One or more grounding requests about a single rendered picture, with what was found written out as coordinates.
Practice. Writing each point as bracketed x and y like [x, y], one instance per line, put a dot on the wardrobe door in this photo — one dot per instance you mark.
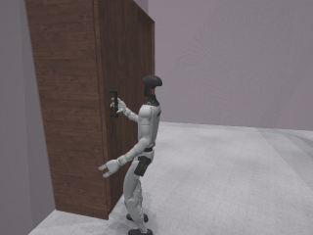
[116, 24]
[144, 55]

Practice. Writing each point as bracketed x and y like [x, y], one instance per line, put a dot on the left robot hand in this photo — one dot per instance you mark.
[112, 166]

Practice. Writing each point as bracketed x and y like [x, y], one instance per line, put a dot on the right robot hand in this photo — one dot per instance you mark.
[121, 105]

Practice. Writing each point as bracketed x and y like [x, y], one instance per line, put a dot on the left robot upper arm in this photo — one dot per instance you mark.
[145, 115]

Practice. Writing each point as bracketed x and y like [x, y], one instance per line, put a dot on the robot left forearm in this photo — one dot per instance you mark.
[134, 152]

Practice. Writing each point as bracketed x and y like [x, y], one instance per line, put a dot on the right robot shin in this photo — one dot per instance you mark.
[140, 194]

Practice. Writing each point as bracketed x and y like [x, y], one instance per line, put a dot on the robot torso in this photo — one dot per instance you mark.
[149, 152]

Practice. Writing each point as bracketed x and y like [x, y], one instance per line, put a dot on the robot right forearm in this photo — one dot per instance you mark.
[131, 115]

